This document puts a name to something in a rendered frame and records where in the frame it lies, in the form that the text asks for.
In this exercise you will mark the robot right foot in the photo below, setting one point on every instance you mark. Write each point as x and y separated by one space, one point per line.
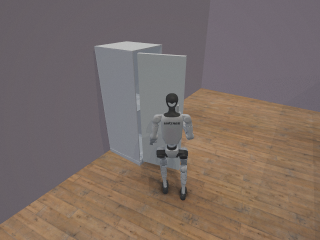
183 196

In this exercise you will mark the robot left forearm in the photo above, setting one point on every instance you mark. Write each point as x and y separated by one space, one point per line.
150 140

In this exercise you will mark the fridge door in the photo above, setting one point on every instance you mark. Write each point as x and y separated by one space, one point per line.
158 76

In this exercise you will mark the robot right forearm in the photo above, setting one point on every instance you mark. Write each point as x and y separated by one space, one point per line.
184 128

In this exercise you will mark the robot left upper arm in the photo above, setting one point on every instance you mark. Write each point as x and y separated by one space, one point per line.
154 127

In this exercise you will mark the robot torso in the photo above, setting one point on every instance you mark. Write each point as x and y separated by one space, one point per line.
171 131

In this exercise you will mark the robot right upper arm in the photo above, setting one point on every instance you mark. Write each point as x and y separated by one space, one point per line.
189 126

